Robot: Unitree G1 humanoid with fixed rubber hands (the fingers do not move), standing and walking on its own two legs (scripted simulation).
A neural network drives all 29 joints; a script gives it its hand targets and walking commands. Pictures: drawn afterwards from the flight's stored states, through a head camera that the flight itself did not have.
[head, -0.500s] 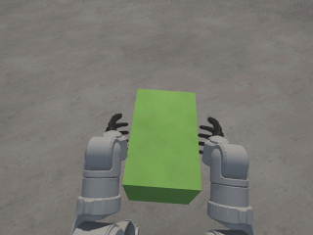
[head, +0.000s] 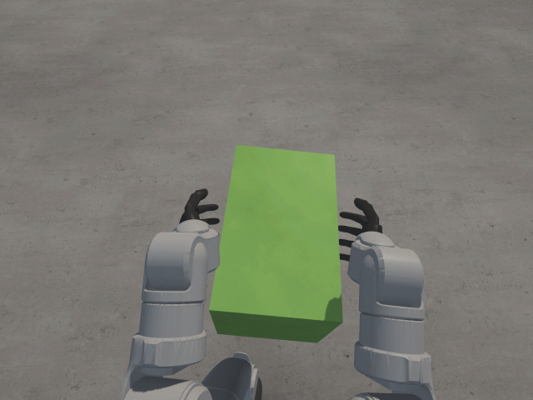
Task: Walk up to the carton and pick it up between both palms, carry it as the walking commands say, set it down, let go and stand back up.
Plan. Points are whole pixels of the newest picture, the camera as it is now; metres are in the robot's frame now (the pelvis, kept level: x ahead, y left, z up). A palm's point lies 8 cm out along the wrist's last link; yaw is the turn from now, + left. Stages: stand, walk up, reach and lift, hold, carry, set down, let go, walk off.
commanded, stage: carry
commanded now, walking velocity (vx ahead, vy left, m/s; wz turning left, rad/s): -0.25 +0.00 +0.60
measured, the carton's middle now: (276, 243) +0.36 +0.02 -0.02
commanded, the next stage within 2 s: none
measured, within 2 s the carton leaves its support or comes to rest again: neither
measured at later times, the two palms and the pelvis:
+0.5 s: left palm (93, 383) +0.12 +0.19 +0.09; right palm (322, 346) +0.18 -0.04 +0.09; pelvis -0.16 +0.00 +0.00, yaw +7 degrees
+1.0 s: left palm out of the picture +0.04 +0.07 +0.08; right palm out of the picture +0.08 -0.16 +0.08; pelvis -0.25 -0.10 +0.00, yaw +6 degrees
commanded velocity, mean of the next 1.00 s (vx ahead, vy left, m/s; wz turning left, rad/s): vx -0.01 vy -0.20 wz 0.01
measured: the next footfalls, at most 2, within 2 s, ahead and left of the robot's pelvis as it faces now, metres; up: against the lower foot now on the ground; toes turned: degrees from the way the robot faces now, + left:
left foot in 0.18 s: -0.03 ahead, +0.16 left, +0.00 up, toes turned +9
right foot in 0.56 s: -0.14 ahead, -0.15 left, +0.00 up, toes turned +4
